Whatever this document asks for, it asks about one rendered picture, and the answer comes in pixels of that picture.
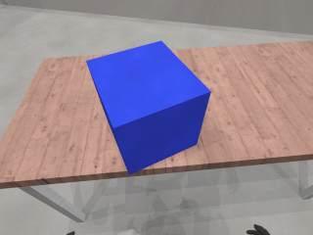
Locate right robot hand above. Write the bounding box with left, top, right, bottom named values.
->
left=246, top=224, right=270, bottom=235

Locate table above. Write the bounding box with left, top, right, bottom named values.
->
left=0, top=40, right=313, bottom=223

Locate carton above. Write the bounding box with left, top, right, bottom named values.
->
left=86, top=40, right=211, bottom=175

